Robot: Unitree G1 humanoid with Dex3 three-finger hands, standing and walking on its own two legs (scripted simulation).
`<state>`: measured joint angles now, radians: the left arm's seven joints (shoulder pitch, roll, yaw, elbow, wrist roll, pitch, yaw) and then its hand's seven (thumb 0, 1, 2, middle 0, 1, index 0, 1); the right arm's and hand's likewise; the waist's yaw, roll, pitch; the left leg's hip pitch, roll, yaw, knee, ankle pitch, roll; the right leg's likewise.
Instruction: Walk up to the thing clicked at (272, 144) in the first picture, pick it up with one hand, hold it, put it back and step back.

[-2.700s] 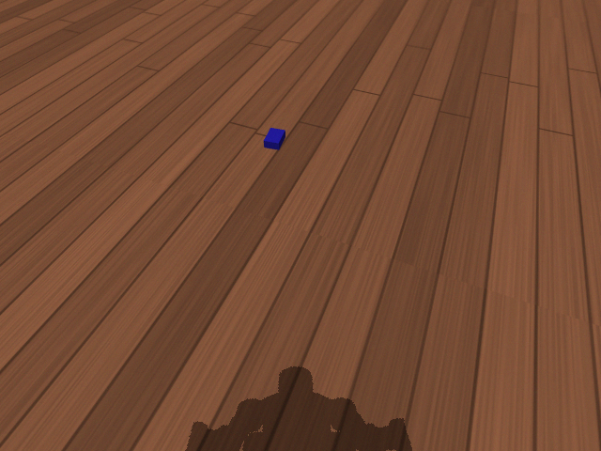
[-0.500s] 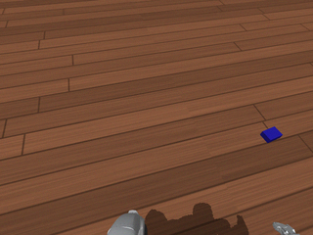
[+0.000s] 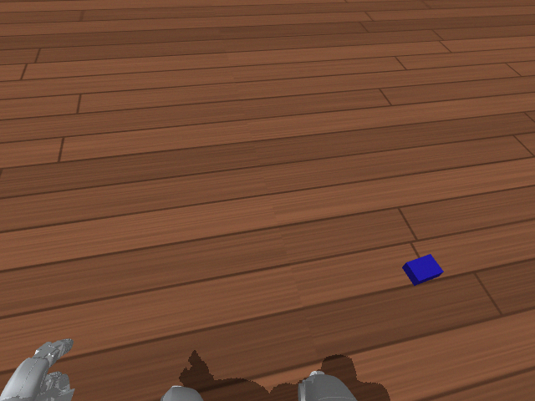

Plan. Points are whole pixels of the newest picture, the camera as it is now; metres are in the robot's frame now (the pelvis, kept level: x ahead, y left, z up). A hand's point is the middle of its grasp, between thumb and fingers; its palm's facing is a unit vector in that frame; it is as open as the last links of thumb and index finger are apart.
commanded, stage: walk up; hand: left
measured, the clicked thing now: (422, 269) +0.64 -0.68 -0.70
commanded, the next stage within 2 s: none
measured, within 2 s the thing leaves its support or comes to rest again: neither
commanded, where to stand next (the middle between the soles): +0.37 -1.04 m, yaw +21 degrees
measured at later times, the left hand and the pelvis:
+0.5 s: hand out of the picture +0.15 +0.07 -0.13, palm faces +0.03 -0.95 -0.31, open 7.4 cm; pelvis +0.10 -0.20 +0.02, yaw +7 degrees
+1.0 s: hand (361, 388) +0.16 -0.16 -0.13, palm faces +0.16 -0.93 -0.33, open 7.4 cm; pelvis +0.17 -0.44 +0.03, yaw +15 degrees
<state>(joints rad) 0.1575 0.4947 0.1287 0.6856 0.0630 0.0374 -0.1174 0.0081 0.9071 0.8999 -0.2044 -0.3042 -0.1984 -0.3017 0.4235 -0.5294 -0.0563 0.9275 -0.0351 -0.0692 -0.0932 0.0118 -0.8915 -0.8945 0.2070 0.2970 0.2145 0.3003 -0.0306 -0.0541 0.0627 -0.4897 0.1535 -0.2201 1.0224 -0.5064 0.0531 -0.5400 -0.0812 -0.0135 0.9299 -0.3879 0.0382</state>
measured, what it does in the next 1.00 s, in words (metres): steps to the right, turning left: left foot, then right foot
